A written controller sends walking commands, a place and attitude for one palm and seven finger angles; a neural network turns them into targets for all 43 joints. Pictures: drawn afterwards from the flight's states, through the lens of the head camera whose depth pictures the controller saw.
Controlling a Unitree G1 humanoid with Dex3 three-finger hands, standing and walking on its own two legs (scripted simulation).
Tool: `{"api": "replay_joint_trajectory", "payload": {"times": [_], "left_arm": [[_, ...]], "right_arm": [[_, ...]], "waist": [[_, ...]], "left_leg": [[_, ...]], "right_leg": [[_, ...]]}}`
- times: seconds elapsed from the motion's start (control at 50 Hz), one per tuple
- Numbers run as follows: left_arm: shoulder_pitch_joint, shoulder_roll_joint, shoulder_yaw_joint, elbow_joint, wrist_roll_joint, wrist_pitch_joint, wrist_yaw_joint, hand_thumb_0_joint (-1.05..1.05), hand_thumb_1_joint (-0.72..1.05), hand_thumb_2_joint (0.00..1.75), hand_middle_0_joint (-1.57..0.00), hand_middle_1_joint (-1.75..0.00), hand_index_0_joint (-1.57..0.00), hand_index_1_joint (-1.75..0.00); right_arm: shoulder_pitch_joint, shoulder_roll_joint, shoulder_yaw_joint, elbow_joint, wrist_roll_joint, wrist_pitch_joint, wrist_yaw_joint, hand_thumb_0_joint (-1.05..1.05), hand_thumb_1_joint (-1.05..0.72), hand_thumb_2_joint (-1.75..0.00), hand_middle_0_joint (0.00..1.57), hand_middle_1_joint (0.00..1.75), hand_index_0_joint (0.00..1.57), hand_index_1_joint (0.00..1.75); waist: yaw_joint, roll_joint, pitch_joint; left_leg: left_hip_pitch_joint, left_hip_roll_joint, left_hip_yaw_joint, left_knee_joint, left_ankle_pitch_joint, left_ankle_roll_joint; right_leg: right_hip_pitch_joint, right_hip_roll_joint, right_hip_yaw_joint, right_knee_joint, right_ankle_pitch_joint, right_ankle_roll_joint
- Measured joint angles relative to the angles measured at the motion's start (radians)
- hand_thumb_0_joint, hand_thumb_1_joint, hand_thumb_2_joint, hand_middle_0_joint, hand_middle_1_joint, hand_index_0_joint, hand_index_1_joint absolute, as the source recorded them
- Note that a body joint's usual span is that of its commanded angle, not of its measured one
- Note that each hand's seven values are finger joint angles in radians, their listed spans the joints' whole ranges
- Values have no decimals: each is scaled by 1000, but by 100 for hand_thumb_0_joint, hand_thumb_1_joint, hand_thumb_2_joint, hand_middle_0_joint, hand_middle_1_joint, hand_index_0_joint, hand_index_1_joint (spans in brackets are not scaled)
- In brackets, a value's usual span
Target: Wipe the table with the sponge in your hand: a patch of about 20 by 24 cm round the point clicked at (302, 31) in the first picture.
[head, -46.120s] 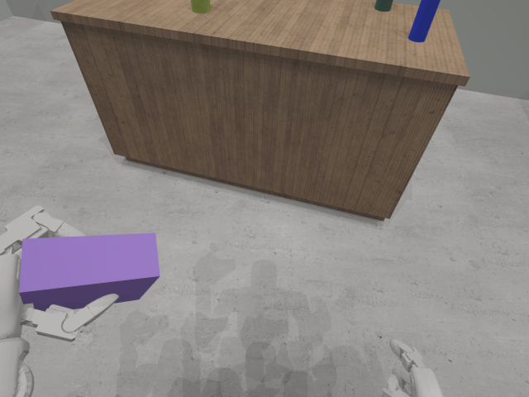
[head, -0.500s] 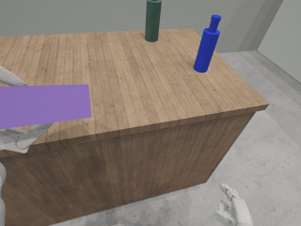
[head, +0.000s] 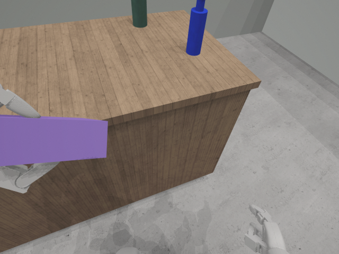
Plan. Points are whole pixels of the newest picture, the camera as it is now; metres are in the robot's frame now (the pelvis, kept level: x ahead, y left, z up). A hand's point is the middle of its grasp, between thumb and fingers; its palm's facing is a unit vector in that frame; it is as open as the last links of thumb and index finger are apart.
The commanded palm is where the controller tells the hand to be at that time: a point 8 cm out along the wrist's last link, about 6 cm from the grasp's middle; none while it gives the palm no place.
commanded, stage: stop stepping back and stand still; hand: left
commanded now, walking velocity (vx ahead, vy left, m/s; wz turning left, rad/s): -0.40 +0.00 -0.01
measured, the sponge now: (64, 135) +0.25 +0.17 +0.23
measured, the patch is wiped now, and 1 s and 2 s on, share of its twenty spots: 0.90 0.90 0.90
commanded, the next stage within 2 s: stand and wait in 1.36 s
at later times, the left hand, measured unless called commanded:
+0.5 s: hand out of the picture +0.08 +0.24 +0.26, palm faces +0.51 -0.83 -0.24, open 9.4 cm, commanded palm +0.01 +0.28 +0.26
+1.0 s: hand out of the picture +0.06 +0.20 +0.24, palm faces +0.44 -0.82 -0.36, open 9.4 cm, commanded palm +0.01 +0.25 +0.26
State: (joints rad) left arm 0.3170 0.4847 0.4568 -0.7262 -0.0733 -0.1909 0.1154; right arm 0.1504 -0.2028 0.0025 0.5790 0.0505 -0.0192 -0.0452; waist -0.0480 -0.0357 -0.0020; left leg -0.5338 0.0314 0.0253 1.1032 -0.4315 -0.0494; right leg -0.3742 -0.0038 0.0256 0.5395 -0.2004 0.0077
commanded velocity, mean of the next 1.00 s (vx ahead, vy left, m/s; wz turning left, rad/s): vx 0.16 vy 0.03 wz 0.00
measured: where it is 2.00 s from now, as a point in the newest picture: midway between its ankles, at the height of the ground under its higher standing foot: outside the picture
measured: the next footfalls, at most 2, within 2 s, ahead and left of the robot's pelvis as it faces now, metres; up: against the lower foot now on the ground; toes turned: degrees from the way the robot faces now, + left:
left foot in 0.10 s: -0.04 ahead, +0.15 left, +0.00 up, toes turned +5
right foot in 0.36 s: -0.09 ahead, -0.13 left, +0.00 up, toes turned -2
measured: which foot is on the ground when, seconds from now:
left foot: up 0.00-0.08, down 0.10-0.80, up 0.82-1.00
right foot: down 0.00-0.12, up 0.14-0.34, down 0.36-1.00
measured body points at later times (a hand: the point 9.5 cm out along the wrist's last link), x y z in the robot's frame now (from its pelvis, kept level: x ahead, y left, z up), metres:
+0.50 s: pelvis -0.13 -0.01 -0.01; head -0.17 +0.00 +0.44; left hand +0.05 +0.28 +0.27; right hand +0.03 -0.23 -0.10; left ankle -0.13 +0.11 -0.67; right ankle -0.08 -0.11 -0.73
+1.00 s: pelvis -0.15 -0.03 +0.00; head -0.16 -0.02 +0.45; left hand +0.03 +0.24 +0.26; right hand +0.01 -0.27 -0.08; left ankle -0.13 +0.10 -0.71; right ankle -0.13 -0.13 -0.73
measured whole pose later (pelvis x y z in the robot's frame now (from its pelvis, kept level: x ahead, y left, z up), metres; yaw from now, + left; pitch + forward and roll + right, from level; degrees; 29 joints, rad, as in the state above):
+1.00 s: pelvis -0.15 -0.03 +0.00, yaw +1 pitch +0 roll +0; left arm 0.39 0.40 0.42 -0.64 -0.07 -0.14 0.12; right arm 0.23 -0.23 0.01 0.64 0.03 -0.04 -0.04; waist -0.02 -0.01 -0.04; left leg -0.39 0.06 0.05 0.76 -0.30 0.02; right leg -0.26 0.00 -0.07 0.51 -0.24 -0.03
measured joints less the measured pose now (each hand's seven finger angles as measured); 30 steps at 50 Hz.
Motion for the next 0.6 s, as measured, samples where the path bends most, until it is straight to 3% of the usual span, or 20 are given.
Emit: {"api": "replay_joint_trajectory", "payload": {"times": [0.06, 0.1, 0.12, 0.16, 0.2, 0.24, 0.3, 0.36, 0.4, 0.44, 0.48, 0.54, 0.58, 0.6], "left_arm": [[26, 19, 9, -2, -1, 9, 3, -1, -49, 109, -78, -141, -83, -138], [31, 29, 25, -21, -3, 17, 10, -1, -49, 109, -78, -141, -83, -138], [32, 39, 38, -30, -5, 19, 14, -1, -49, 109, -78, -141, -83, -138], [49, 39, 64, -41, -9, 23, 25, -1, -49, 109, -78, -141, -83, -138], [75, 21, 79, -60, -3, 37, 34, -1, -49, 109, -78, -140, -83, -138], [78, 11, 79, -72, 4, 41, 41, -2, -49, 109, -78, -140, -83, -138], [42, -10, 59, -44, 9, 34, 43, -1, -49, 109, -78, -140, -83, -138], [-32, -17, 49, 42, 14, 30, 41, -1, -49, 109, -78, -140, -83, -138], [-104, -40, 19, 117, 17, 34, 29, -1, -49, 109, -78, -141, -83, -138], [-151, -69, -20, 182, 13, 47, 12, -1, -49, 109, -78, -141, -83, -138], [-143, -87, -36, 212, 5, 59, 0, -1, -49, 109, -78, -141, -83, -138], [-70, -90, -41, 185, -1, 73, 2, -1, -49, 109, -78, -141, -83, -139], [-15, -86, -45, 131, -2, 74, 14, -1, -49, 109, -78, -141, -83, -139], [1, -78, -44, 106, -3, 72, 20, -1, -49, 109, -78, -141, -83, -139]], "right_arm": [[-6, -19, -10, -35, -1, 2, -9, 2, -91, -90, 20, 30, 20, 30], [-12, -40, -21, -49, 0, -6, -13, 2, -91, -90, 20, 30, 20, 30], [-19, -38, -30, -45, 0, -12, -16, 2, -91, -90, 20, 30, 20, 30], [-23, -13, -34, -31, 1, -24, -15, 2, -91, -90, 20, 30, 20, 30], [4, 7, -25, -26, -9, -53, -9, 2, -91, -90, 20, 30, 20, 30], [40, 24, -14, -5, -6, -83, 6, 2, -91, -90, 20, 30, 20, 30], [92, 29, 8, 30, -4, -90, 26, 1, -91, -90, 20, 30, 20, 30], [120, 18, 32, 46, -13, -73, 25, 1, -90, -90, 20, 30, 20, 30], [101, -1, 33, 70, -13, -48, 22, 2, -90, -90, 20, 30, 20, 30], [81, -10, 30, 113, -10, -23, 20, 2, -90, -90, 20, 30, 20, 30], [69, -6, 31, 127, -9, 2, 20, 2, -90, -90, 20, 30, 20, 30], [67, 0, 36, 90, -11, 14, 11, 2, -91, -90, 20, 30, 20, 30], [66, -15, 41, 50, -17, -7, -2, 2, -91, -90, 20, 30, 20, 30], [59, -18, 39, 38, -21, -22, -9, 2, -91, -90, 20, 30, 20, 30]], "waist": [[-16, -20, -3], [-27, -19, 4], [-29, -41, 16], [-1, -94, 48], [10, -90, 46], [11, -74, 26], [21, -34, -24], [35, 12, -63], [37, 65, -55], [40, 80, -56], [43, 65, -72], [36, 33, -92], [33, 44, -99], [25, 45, -91]], "left_leg": [[111, 10, 8, -211, -3, 7], [202, 28, 7, -422, 63, 19], [214, 14, 16, -468, 31, 24], [216, -6, 47, -464, 50, 28], [214, 10, 48, -467, 83, 28], [216, 25, 31, -484, 110, 24], [214, 43, 6, -496, 133, 16], [170, 57, -10, -411, 73, 24], [98, 59, -49, -230, -41, 49], [32, 35, -55, -24, -13, 59], [12, 23, -26, 51, 37, 65], [94, 36, 23, -141, 41, 83], [193, 45, 9, -381, -32, 102], [196, 46, 2, -427, 9, 97]], "right_leg": [[-72, -17, 1, 27, 23, 10], [-131, -22, -11, 71, 28, 20], [-159, -37, -6, 101, 27, 25], [-194, -34, 27, 210, -95, 20], [-213, 2, 16, 359, -216, 20], [-198, 26, 0, 442, -231, 19], [-90, 26, -38, 318, -207, 13], [53, 21, -72, 95, -153, -8], [48, 40, -104, 109, -101, -36], [51, 41, -117, 109, -94, -47], [48, 37, -102, 83, -73, -50], [18, 9, -105, 68, -70, -59], [-28, 10, -121, 107, -128, -53], [-58, 9, -121, 158, -193, -46]]}}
